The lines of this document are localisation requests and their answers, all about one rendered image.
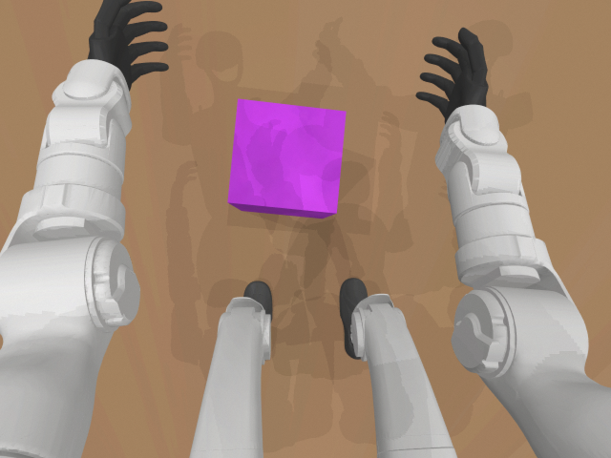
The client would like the right robot forearm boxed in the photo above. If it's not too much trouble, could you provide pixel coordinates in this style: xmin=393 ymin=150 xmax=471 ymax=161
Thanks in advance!
xmin=435 ymin=105 xmax=589 ymax=359

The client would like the carton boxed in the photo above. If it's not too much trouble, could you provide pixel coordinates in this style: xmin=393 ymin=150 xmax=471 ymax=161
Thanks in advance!
xmin=227 ymin=99 xmax=346 ymax=219

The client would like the right robot hand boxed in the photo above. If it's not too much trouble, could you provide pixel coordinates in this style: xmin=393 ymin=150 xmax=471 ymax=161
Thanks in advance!
xmin=416 ymin=28 xmax=489 ymax=124

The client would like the robot left upper arm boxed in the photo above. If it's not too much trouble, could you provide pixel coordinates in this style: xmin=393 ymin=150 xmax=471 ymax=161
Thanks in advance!
xmin=0 ymin=236 xmax=140 ymax=458

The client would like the robot right upper arm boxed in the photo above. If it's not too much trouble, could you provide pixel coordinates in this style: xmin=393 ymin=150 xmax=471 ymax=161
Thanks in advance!
xmin=451 ymin=286 xmax=611 ymax=458

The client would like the left robot thigh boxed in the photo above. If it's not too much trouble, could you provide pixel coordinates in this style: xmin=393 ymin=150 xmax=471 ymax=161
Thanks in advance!
xmin=189 ymin=307 xmax=271 ymax=458

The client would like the robot left shin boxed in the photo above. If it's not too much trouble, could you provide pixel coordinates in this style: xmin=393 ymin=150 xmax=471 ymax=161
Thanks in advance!
xmin=217 ymin=297 xmax=264 ymax=337

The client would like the left robot forearm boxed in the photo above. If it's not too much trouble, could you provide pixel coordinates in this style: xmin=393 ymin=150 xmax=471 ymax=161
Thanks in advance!
xmin=0 ymin=59 xmax=132 ymax=334

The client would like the left robot hand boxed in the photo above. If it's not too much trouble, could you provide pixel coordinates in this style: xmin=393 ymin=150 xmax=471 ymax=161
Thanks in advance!
xmin=88 ymin=0 xmax=169 ymax=92

